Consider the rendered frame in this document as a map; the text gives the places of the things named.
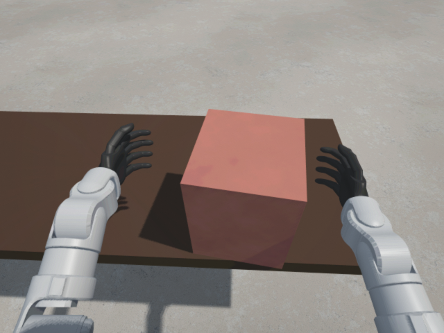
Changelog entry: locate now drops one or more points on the table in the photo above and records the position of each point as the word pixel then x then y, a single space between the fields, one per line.
pixel 44 154

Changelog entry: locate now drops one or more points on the left robot hand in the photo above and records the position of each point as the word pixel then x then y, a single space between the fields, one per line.
pixel 117 157

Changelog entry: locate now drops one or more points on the right robot forearm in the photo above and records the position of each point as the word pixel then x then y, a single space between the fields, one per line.
pixel 399 299

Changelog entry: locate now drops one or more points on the left robot forearm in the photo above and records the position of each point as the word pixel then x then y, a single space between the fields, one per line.
pixel 66 274

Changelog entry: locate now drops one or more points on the robot left upper arm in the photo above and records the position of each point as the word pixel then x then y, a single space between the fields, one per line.
pixel 58 324

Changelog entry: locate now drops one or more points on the right robot hand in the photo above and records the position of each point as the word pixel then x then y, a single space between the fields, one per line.
pixel 349 177

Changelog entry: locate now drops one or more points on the carton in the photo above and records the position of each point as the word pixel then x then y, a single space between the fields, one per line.
pixel 245 186

